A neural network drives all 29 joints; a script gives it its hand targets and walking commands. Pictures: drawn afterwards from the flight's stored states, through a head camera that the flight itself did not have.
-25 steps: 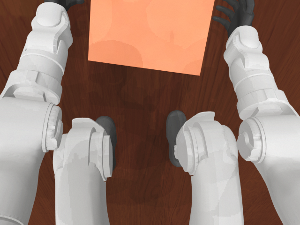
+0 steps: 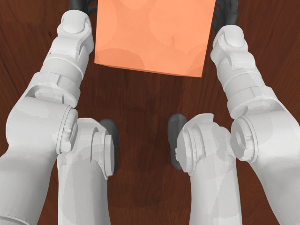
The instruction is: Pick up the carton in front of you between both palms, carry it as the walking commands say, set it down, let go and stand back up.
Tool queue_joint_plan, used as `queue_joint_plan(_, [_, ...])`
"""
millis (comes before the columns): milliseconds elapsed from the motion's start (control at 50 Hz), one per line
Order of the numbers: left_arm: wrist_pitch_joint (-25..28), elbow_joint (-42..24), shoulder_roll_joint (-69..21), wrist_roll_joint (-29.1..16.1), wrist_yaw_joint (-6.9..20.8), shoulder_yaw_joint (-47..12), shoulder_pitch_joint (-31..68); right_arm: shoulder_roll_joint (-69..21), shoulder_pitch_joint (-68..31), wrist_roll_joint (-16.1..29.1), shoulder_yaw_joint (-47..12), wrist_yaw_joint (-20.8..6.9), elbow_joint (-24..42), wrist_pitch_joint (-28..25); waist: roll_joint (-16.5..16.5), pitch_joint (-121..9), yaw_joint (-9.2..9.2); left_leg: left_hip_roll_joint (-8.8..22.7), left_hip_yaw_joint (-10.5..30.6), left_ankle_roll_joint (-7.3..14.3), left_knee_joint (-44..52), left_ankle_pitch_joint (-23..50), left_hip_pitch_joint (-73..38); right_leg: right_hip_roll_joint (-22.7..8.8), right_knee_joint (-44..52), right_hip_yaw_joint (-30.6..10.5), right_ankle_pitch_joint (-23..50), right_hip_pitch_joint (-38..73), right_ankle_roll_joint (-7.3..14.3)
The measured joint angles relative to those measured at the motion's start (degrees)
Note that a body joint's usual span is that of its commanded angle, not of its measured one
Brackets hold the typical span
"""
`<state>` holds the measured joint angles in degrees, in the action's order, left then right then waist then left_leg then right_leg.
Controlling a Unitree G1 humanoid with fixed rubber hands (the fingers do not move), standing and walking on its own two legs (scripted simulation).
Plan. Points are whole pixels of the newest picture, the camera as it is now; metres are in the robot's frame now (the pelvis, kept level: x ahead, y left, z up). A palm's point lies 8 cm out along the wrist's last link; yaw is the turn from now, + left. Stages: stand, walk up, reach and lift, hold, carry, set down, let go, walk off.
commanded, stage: reach and lift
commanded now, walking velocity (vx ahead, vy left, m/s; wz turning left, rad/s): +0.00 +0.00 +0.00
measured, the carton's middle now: (150, 30) +0.51 -0.02 -0.25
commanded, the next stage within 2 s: none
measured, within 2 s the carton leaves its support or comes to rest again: leaves its support in 0.24 s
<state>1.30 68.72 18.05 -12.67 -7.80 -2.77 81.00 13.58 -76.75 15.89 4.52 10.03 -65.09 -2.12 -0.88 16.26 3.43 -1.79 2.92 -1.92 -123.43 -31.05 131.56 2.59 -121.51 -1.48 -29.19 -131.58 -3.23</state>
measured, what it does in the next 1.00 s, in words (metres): rises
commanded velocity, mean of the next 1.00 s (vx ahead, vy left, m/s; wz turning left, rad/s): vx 0.00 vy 0.00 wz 0.00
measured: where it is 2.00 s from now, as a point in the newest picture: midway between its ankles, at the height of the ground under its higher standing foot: (144, 153)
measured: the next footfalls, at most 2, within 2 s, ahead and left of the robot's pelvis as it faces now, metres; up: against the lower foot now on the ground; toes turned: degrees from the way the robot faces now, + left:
none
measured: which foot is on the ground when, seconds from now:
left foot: down 0.00-1.00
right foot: down 0.00-1.00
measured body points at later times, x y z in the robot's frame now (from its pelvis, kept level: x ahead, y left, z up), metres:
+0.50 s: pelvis +0.00 +0.00 +0.01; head +0.30 +0.02 +0.35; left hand +0.53 +0.14 -0.09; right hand +0.51 -0.16 -0.09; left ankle +0.11 +0.13 -0.34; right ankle +0.13 -0.13 -0.34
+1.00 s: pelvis +0.02 +0.00 +0.14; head +0.25 +0.01 +0.53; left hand +0.49 +0.15 +0.08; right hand +0.48 -0.16 +0.08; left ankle +0.11 +0.13 -0.34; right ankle +0.13 -0.13 -0.34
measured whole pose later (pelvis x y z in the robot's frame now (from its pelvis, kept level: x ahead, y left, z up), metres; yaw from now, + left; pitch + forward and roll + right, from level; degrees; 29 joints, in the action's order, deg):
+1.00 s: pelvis +0.02 +0.00 +0.14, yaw +2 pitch +40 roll +0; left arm -17.8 41.3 0.1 8.8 -3.8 20.2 51.5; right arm -2.2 -48.5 -8.1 25.9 4.4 -36.5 18.3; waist 0.3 -11.8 1.9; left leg -6.8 5.2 -3.1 -96.8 -29.5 107.4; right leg 6.1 -96.1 -5.7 -28.7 -107.6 -4.2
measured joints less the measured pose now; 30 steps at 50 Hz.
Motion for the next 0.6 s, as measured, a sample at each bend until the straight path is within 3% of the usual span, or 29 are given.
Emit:
queue_joint_plan(100, [-0.5,2.9,-0.7,1.4,0.0,0.7,2.3,-0.8,-1.1,-1.1,3.6,1.2,-2.0,-0.2,-0.1,-0.4,-0.07,-0.7,0.2,-0.1,-0.2,0.3,0.6,0.0,-0.2,0.0,0.1,-0.3,-0.2])
queue_joint_plan(200, [-3.6,2.4,-1.8,4.5,-0.2,3.8,2.3,-1.2,-0.9,-4.3,7.3,0.9,-0.9,3.1,0.1,-0.6,-0.25,-1.0,0.1,0.0,-1.8,-0.2,0.5,0.2,-1.9,-0.4,-0.6,-0.2,-0.6])
queue_joint_plan(400, [-9.1,-11.9,-4.2,3.9,-1.5,4.8,-8.5,-3.7,10.0,-4.6,8.3,1.8,13.9,9.0,0.5,-7.0,-0.51,-3.0,0.4,-1.1,-2.0,-0.9,-0.3,2.1,-2.5,-1.9,-1.8,0.7,-2.1])
queue_joint_plan(480, [-12.4,-17.6,-7.1,7.7,-0.8,9.2,-13.6,-6.5,14.9,-8.3,12.0,0.9,19.6,12.3,0.6,-12.1,-0.79,-3.7,0.8,-1.5,0.6,-0.9,-2.7,2.6,0.0,-2.3,-1.9,3.0,-2.3])
queue_joint_plan(600, [-16.0,-17.6,-11.8,16.8,2.0,19.2,-16.5,-10.9,17.3,-18.0,20.4,-3.1,20.5,16.8,1.2,-19.6,-0.92,-4.5,1.4,-1.6,7.4,0.0,-7.2,3.0,6.8,-2.5,-1.1,7.6,-1.9])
